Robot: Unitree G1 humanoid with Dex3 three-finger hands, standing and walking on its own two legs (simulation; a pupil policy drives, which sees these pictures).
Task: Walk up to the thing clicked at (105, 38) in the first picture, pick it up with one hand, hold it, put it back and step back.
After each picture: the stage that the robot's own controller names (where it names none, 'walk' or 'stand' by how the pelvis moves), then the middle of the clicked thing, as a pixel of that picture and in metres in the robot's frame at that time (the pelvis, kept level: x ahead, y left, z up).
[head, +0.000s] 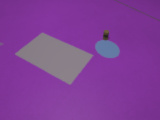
stand; (105, 35) +1.53 -0.35 -0.72
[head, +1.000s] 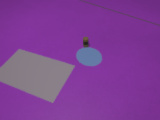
walk; (85, 42) +1.43 +0.03 -0.69
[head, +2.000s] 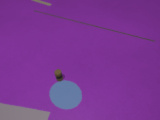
walk; (58, 75) +0.90 +0.26 -0.72
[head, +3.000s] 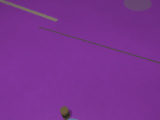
walk; (65, 113) +0.55 +0.20 -0.71
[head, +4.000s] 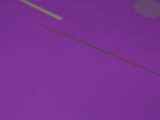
stand; out of the picture +0.40 +0.17 -0.70
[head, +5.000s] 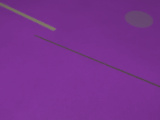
stand; out of the picture +0.37 +0.16 -0.72
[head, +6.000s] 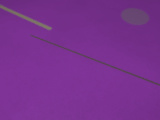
stand; out of the picture +0.36 +0.18 -0.73
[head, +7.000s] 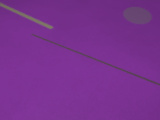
stand; out of the picture +0.34 +0.18 -0.73
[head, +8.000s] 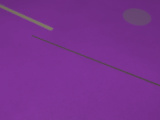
stand; out of the picture +0.35 +0.18 -0.73
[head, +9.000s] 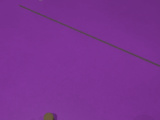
go down; (49, 119) +0.38 +0.18 -0.67
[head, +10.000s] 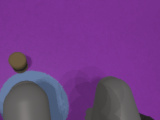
go down; (19, 63) +0.43 +0.23 -0.29
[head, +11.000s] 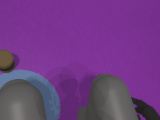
close in; (5, 62) +0.42 +0.24 -0.27
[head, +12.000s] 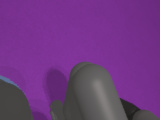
close; out of the picture +0.41 +0.26 -0.22
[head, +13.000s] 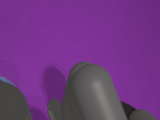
close; out of the picture +0.40 +0.27 -0.22
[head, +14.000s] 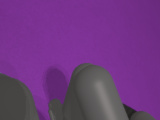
lift; out of the picture +0.37 +0.25 -0.22
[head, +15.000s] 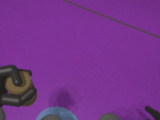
lift; (22, 89) +0.32 +0.19 +0.00
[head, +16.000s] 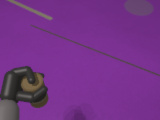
hold; (35, 91) +0.33 +0.16 +0.02
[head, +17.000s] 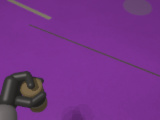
hold; (35, 96) +0.32 +0.17 +0.00
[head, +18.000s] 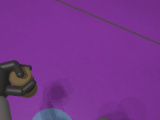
crouch; (24, 83) +0.37 +0.19 -0.07
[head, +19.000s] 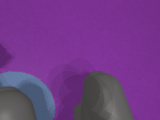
lower; out of the picture +0.45 +0.26 -0.15
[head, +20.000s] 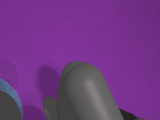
lower; out of the picture +0.42 +0.29 -0.23
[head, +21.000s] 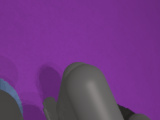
lower; out of the picture +0.41 +0.29 -0.23
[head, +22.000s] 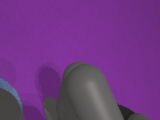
lower; out of the picture +0.41 +0.29 -0.23
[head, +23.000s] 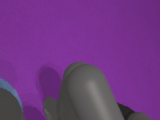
lower; out of the picture +0.41 +0.29 -0.23
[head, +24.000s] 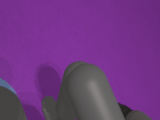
withdraw; out of the picture +0.40 +0.27 -0.23
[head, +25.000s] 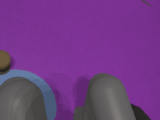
stand; (1, 63) +0.42 +0.25 -0.27
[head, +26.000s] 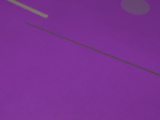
stand; out of the picture +0.36 +0.16 -0.64
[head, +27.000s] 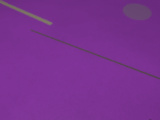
stand; out of the picture +0.38 +0.17 -0.66
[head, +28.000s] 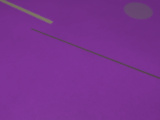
stand; out of the picture +0.37 +0.17 -0.67
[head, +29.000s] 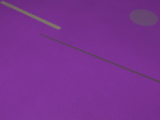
stand; out of the picture +0.40 +0.16 -0.72
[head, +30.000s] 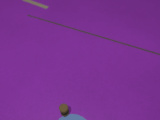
walk; (64, 110) +0.48 +0.15 -0.70
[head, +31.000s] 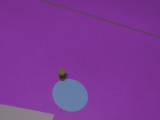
walk; (62, 74) +0.77 +0.15 -0.70
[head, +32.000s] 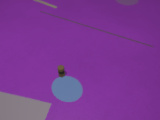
stand; (61, 71) +1.01 +0.20 -0.70
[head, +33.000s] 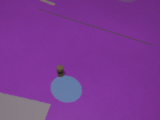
stand; (60, 71) +0.98 +0.18 -0.73
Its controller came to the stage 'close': yes
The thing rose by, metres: 0.71
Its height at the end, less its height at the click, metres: +0.00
